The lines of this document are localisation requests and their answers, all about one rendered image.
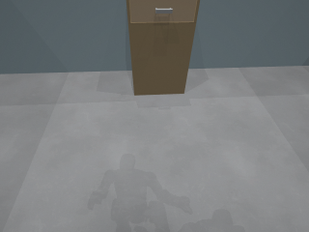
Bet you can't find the cabinet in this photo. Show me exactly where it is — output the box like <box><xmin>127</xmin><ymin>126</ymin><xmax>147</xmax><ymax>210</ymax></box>
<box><xmin>126</xmin><ymin>0</ymin><xmax>200</xmax><ymax>96</ymax></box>

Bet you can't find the handle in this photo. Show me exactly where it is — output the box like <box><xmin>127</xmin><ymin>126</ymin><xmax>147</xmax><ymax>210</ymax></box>
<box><xmin>155</xmin><ymin>8</ymin><xmax>173</xmax><ymax>14</ymax></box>

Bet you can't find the drawer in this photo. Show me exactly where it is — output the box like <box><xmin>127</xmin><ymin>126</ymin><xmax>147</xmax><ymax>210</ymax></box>
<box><xmin>129</xmin><ymin>0</ymin><xmax>197</xmax><ymax>22</ymax></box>

